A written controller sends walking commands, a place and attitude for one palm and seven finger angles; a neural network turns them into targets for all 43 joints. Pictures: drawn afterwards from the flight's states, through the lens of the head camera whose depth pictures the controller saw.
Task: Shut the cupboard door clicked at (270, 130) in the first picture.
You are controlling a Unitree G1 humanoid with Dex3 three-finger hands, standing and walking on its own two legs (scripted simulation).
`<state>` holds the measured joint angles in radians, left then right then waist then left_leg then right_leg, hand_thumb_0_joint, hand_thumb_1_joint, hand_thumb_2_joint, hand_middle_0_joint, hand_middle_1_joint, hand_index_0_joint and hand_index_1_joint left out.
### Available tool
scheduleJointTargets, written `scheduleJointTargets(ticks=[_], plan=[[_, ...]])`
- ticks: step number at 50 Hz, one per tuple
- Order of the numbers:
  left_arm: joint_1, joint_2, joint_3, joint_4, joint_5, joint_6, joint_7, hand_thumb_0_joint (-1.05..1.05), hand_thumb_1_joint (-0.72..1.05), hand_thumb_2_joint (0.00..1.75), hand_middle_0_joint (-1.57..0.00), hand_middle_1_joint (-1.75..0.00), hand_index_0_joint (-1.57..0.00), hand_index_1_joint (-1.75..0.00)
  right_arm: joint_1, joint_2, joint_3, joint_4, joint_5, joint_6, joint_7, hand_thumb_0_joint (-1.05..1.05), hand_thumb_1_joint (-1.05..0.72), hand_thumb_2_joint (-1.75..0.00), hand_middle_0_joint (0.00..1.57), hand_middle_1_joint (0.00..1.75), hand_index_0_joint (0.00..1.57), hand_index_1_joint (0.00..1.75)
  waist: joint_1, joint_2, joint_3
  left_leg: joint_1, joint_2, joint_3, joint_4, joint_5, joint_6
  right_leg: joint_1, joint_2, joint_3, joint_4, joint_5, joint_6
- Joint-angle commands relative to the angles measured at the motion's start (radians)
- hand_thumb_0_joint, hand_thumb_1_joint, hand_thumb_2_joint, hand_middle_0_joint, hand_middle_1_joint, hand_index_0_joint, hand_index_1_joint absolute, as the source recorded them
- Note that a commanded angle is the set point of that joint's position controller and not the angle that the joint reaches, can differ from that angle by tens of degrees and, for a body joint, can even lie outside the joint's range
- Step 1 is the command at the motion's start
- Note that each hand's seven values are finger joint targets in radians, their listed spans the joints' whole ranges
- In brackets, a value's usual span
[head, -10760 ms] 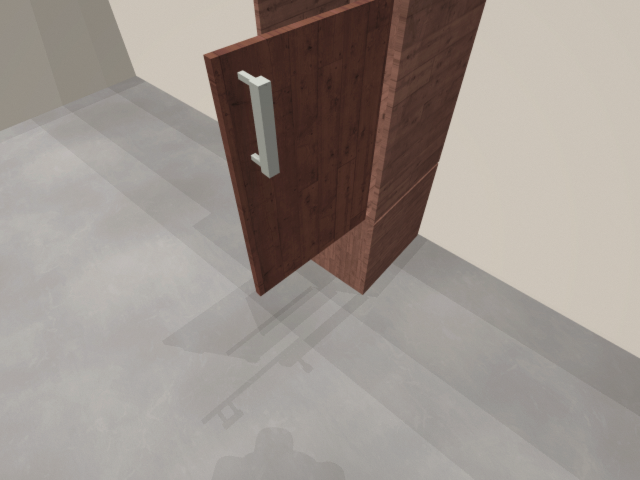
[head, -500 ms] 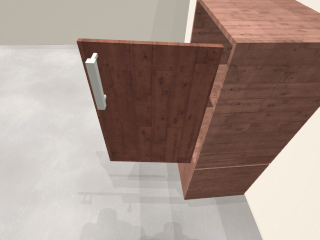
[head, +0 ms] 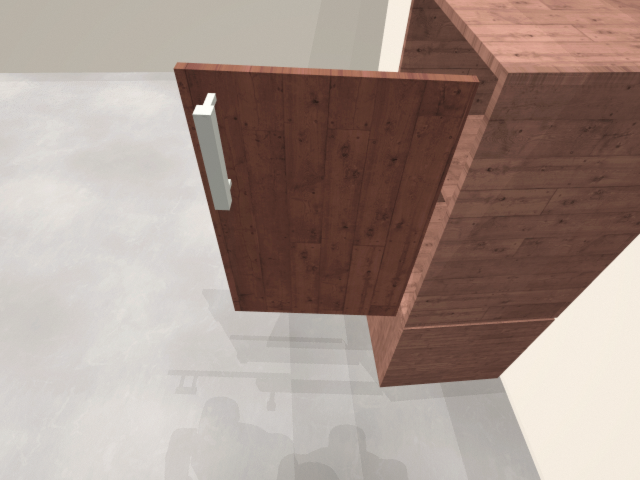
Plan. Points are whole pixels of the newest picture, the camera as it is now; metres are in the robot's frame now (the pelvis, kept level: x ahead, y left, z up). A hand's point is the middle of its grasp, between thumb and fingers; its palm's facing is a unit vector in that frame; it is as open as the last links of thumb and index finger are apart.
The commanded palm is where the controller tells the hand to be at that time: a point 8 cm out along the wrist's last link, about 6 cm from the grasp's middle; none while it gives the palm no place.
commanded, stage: look again from close up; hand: left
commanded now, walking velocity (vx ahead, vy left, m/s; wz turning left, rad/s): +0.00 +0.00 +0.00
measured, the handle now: (217, 154) +0.51 +0.19 +0.13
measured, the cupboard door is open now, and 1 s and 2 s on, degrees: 84 84 84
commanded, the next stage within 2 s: raise the hand and make a fist in 1.38 s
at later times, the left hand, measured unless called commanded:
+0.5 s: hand out of the picture +0.02 +0.16 -0.18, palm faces +0.02 -0.98 -0.18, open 7.3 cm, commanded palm none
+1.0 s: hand out of the picture +0.02 +0.15 -0.18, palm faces +0.03 -0.99 -0.16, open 7.4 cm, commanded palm none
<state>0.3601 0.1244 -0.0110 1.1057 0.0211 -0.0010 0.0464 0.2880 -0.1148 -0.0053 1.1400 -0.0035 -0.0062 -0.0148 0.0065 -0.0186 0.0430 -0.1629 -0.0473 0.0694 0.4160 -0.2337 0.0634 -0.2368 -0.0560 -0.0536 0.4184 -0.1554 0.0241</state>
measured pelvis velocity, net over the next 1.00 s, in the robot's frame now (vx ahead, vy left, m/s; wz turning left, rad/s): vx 0.04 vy -0.01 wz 0.00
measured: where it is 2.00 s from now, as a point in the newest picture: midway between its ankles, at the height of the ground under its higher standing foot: outside the picture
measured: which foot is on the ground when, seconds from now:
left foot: down 0.00-1.00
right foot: down 0.00-1.00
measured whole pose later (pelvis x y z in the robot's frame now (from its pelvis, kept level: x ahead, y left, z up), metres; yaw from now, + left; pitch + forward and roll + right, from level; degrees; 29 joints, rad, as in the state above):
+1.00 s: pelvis +0.04 -0.01 +0.00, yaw +0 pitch -1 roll +0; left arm 0.31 0.13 -0.01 1.11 0.01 -0.01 0.05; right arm 0.27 -0.12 0.01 1.17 0.00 -0.02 -0.03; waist 0.00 -0.02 0.04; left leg -0.09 -0.03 0.06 0.38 -0.27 0.05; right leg -0.17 -0.04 -0.06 0.40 -0.20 0.02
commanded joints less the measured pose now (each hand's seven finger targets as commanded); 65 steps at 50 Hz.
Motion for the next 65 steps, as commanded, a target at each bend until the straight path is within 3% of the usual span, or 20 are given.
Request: scheduleJointTargets(ticks=[1,15,22,30,33,57,65], plan=[[0.064,0.076,0.018,-0.023,-0.002,-0.021,0.002,0.00,0.90,0.90,-0.20,-0.30,-0.20,-0.30,0.065,-0.108,-0.021,-0.019,-0.002,-0.017,-0.012,0.00,-0.90,-0.90,0.20,0.30,0.20,0.30,-0.005,0.025,0.054,-0.107,0.151,-0.163,-0.162,-0.086,-0.020,0.027,-0.059,0.074,-0.046,-0.014,-0.038],[0.041,0.081,0.023,-0.023,-0.006,-0.023,0.004,0.00,0.90,0.90,-0.20,-0.30,-0.20,-0.30,0.063,-0.101,-0.013,-0.007,-0.002,-0.026,-0.017,0.00,-0.90,-0.90,0.20,0.30,0.20,0.30,-0.003,0.016,0.021,-0.045,0.145,-0.133,-0.110,0.122,-0.024,0.053,-0.069,0.081,-0.037,0.069,-0.041],[0.023,0.091,0.022,-0.024,-0.007,-0.021,0.003,0.00,0.90,0.90,-0.20,-0.30,-0.20,-0.30,0.060,-0.100,-0.011,0.001,-0.002,-0.023,-0.017,0.00,-0.90,-0.90,0.20,0.30,0.20,0.30,-0.001,0.016,0.034,-0.047,0.147,-0.129,-0.114,0.113,-0.026,0.060,-0.068,0.085,-0.047,0.062,-0.042],[0.018,0.093,0.021,-0.022,-0.009,-0.023,0.004,0.00,0.90,0.90,-0.20,-0.30,-0.20,-0.30,0.063,-0.105,-0.008,0.008,-0.002,-0.028,-0.020,0.00,-0.90,-0.90,0.20,0.30,0.20,0.30,-0.002,0.014,0.006,-0.010,0.150,-0.125,-0.102,0.197,-0.028,0.084,-0.073,0.083,-0.041,0.121,-0.045],[0.012,0.095,0.020,-0.022,-0.009,-0.022,0.003,0.00,0.90,0.90,-0.20,-0.30,-0.20,-0.30,0.062,-0.105,-0.006,0.012,-0.001,-0.027,-0.020,0.00,-0.90,-0.90,0.20,0.30,0.20,0.30,-0.001,0.019,0.032,-0.022,0.151,-0.124,-0.111,0.181,-0.029,0.081,-0.073,0.080,-0.050,0.106,-0.042],[0.034,0.088,0.022,-0.005,-0.009,-0.024,0.003,0.00,0.90,0.90,-0.20,-0.30,-0.20,-0.30,0.078,-0.099,-0.004,0.023,-0.001,-0.030,-0.026,0.00,-0.90,-0.90,0.20,0.30,0.20,0.30,-0.001,0.006,0.036,0.002,0.151,-0.125,-0.120,0.192,-0.027,0.095,-0.072,0.073,-0.068,0.107,-0.045],[0.034,0.085,0.022,-0.003,-0.009,-0.022,0.003,0.00,0.90,0.90,-0.20,-0.30,-0.20,-0.30,0.087,-0.098,-0.002,0.022,-0.002,-0.030,-0.028,0.00,-0.90,-0.90,0.20,0.30,0.20,0.30,-0.002,0.032,0.048,-0.003,0.150,-0.129,-0.126,0.188,-0.029,0.090,-0.070,0.072,-0.067,0.093,-0.045]])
